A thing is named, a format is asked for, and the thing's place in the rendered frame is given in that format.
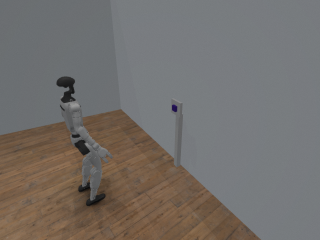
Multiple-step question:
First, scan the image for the panel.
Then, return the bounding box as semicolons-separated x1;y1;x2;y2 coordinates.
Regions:
171;98;183;167

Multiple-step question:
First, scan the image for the robot right forearm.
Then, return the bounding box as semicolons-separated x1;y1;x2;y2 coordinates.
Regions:
78;127;101;151

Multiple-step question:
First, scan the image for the right robot hand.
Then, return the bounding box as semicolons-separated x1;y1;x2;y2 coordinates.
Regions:
97;147;113;164

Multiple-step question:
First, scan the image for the left robot thigh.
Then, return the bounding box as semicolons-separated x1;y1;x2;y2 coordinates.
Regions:
82;142;91;166

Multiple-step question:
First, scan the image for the right robot upper arm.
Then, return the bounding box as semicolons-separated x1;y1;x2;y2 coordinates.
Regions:
69;102;84;135

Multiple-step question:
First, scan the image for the button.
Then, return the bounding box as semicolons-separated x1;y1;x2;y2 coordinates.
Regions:
172;104;177;112

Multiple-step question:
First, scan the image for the left robot foot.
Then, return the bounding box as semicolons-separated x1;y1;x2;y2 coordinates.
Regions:
78;182;90;192

